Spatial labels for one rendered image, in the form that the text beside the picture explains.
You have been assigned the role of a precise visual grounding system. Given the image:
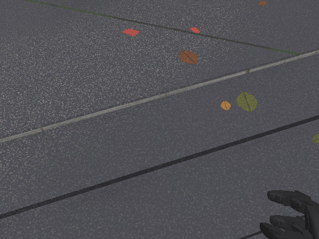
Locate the right robot hand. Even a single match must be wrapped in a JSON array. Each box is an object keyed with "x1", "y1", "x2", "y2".
[{"x1": 259, "y1": 190, "x2": 319, "y2": 239}]

